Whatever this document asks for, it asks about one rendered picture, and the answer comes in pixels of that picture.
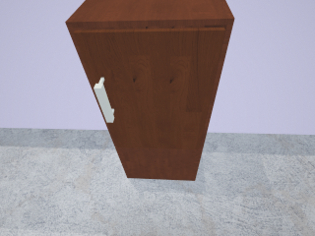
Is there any handle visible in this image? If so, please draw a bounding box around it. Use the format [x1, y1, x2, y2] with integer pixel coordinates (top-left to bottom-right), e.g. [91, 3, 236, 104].
[94, 77, 114, 123]

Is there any cupboard door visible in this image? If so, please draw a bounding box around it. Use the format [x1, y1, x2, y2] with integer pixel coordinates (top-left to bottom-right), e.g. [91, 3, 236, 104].
[73, 28, 225, 150]

